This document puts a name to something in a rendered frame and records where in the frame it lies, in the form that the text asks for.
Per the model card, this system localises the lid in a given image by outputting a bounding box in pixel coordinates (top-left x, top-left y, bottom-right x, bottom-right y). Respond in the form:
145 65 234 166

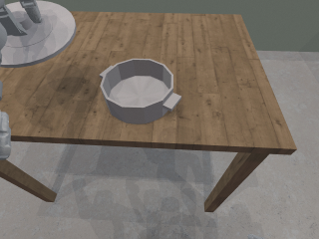
0 0 77 68

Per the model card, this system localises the robot left hand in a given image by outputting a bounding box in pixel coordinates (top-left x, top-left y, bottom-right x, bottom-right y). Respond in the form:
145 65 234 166
0 0 42 37

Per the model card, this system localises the knob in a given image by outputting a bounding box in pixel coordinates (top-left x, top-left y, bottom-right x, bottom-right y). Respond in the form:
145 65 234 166
12 11 33 30

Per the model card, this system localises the table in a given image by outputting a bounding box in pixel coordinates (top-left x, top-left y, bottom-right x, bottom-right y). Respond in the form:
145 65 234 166
0 11 297 213

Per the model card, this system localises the left robot upper arm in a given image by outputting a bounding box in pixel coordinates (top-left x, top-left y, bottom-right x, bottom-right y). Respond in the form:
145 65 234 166
0 111 12 160

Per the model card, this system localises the pot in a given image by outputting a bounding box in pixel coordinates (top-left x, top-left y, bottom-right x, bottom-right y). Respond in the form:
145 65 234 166
99 58 181 124

